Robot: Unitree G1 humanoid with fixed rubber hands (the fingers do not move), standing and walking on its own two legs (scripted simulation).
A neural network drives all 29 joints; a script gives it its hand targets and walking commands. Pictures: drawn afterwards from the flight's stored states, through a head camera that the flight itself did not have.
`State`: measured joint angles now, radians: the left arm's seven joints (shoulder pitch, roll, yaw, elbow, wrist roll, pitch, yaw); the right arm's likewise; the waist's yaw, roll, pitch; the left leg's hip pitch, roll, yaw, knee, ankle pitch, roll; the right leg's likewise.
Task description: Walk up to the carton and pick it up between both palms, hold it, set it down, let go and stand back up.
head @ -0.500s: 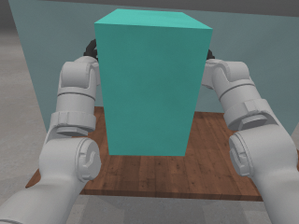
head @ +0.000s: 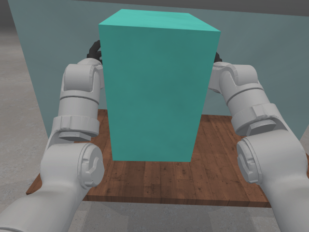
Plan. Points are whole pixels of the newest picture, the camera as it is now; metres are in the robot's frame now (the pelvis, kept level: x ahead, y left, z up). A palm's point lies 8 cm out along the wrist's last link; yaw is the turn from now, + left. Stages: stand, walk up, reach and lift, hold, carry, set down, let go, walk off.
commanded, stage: hold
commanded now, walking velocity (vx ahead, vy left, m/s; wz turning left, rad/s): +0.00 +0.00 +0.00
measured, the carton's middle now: (153, 80) +0.40 +0.00 +0.31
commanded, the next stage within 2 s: none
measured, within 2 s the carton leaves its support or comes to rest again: neither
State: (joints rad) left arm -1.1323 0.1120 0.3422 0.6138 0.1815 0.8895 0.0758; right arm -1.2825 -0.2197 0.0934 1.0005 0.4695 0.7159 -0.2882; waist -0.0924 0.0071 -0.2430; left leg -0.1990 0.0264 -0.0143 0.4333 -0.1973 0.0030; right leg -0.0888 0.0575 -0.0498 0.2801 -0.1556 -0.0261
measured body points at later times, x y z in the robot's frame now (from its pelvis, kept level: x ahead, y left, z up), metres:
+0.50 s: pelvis +0.00 +0.00 +0.00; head -0.11 +0.02 +0.44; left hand +0.38 +0.14 +0.35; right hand +0.37 -0.15 +0.35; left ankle +0.02 +0.11 -0.75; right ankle +0.00 -0.10 -0.75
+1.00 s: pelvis +0.00 +0.00 +0.00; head -0.11 +0.02 +0.44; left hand +0.38 +0.14 +0.34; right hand +0.37 -0.15 +0.35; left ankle +0.02 +0.11 -0.75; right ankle +0.00 -0.10 -0.75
